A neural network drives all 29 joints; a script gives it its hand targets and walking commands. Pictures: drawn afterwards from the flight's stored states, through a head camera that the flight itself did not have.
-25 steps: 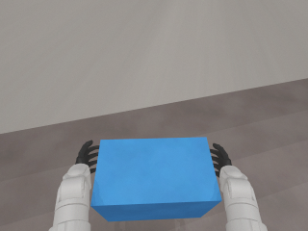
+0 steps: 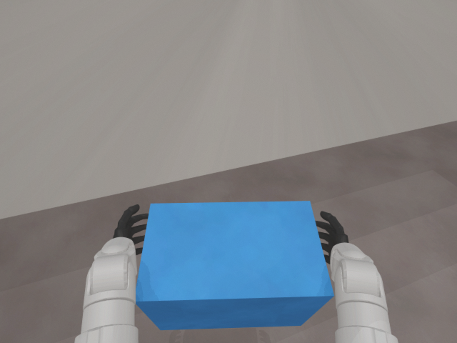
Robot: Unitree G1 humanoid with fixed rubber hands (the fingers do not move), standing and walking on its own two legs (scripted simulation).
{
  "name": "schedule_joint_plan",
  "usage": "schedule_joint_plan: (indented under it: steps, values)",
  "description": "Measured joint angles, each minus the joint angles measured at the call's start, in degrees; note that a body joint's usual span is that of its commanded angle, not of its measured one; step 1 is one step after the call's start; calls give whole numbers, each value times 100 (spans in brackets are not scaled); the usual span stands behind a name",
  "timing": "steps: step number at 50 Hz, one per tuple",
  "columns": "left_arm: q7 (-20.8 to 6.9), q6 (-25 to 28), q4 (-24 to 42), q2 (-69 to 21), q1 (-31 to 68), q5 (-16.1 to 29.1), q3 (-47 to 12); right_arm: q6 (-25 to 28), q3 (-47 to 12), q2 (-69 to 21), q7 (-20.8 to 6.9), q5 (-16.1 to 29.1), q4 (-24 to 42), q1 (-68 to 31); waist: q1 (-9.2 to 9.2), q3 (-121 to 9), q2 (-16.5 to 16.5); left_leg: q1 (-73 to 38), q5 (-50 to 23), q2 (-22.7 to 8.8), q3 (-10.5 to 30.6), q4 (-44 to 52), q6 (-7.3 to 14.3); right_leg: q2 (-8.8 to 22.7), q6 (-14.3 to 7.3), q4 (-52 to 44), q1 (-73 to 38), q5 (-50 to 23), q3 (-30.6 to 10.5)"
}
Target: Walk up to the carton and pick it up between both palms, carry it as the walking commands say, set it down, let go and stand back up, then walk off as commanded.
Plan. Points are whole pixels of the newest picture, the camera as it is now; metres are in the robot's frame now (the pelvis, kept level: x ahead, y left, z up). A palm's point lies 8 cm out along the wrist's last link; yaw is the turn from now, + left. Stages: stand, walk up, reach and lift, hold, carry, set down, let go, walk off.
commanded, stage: reach and lift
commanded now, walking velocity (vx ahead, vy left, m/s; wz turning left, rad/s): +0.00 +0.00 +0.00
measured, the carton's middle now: (231, 269) +0.29 +0.02 -0.03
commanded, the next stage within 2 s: hold in 1.02 s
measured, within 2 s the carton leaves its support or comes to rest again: neither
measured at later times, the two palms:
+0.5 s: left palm (134, 240) +0.28 +0.20 +0.04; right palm (343, 256) +0.29 -0.19 +0.04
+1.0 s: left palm (131, 243) +0.28 +0.20 +0.04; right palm (341, 259) +0.28 -0.18 +0.04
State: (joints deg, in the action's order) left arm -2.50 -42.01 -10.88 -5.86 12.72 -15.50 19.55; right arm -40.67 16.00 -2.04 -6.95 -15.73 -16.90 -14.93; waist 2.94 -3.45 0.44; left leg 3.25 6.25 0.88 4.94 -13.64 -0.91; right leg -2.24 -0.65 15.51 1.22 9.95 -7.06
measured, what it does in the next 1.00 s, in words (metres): stands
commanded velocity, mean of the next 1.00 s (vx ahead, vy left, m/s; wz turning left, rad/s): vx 0.00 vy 0.00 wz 0.00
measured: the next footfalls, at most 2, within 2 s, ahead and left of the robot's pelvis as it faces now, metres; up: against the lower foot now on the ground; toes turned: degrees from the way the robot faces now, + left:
none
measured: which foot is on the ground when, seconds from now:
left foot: down 0.00-1.00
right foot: down 0.00-1.00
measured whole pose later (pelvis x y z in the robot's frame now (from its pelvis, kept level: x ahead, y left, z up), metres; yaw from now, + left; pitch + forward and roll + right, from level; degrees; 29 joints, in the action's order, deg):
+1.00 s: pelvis +0.00 +0.00 +0.00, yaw +0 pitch -4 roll +0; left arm -3.0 -40.3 -10.4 -4.8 11.7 -15.3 17.8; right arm -40.3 15.9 -3.7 -5.9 -15.6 -12.3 -12.1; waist 0.3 -1.4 0.3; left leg 3.5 6.7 1.1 5.1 -14.2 -0.5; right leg -1.9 -0.4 14.7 0.8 9.8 -6.2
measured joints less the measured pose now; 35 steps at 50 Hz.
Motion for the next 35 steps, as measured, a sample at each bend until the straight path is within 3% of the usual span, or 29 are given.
schedule_joint_plan:
  steps: [16, 35]
  values:
    - [21, 30, 138, -40, -116, 14, -138, -55, -68, 49, -3, 60, 305, 189, -234, 57, -20, -9, 22, 49, -56, 68, 63, 66, 55, -121, -21, -8, -28]
    - [-33, 88, 305, 65, -313, 64, -251, -24, -110, -113, 76, 88, 618, 441, -248, 147, -29, -51, 56, 18, 4, 57, 30, 35, 17, -163, -102, 5, 49]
